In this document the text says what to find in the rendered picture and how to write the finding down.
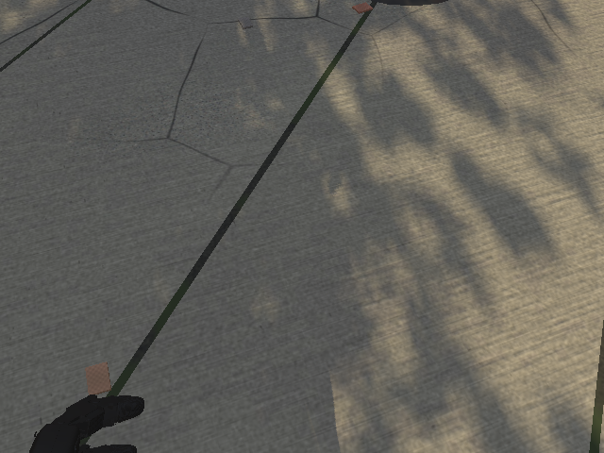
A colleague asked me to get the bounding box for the robot left hand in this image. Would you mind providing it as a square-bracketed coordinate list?
[29, 394, 144, 453]

